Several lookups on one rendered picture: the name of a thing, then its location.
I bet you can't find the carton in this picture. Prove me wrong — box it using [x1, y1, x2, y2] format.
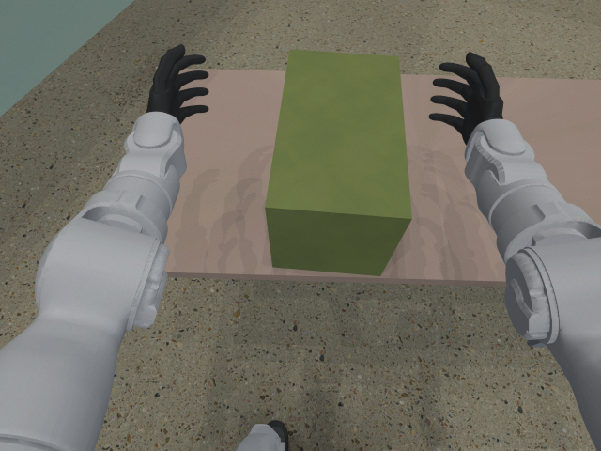
[265, 49, 412, 276]

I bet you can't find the robot left foot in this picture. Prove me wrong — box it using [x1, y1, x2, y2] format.
[268, 420, 288, 451]

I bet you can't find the table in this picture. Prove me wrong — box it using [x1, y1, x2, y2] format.
[164, 69, 601, 347]

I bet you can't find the right robot forearm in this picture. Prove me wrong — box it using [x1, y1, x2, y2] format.
[465, 119, 601, 266]

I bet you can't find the left robot shin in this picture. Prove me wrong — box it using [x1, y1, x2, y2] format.
[248, 424, 279, 439]

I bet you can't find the left robot hand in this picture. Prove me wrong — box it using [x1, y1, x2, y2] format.
[146, 44, 208, 124]

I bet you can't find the left robot forearm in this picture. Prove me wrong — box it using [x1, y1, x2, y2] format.
[35, 112, 187, 309]

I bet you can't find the right robot hand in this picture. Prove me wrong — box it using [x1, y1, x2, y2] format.
[429, 52, 503, 145]

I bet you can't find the robot left upper arm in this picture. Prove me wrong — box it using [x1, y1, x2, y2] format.
[0, 217, 170, 451]

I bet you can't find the robot right upper arm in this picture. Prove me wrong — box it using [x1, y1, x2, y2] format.
[504, 237, 601, 451]

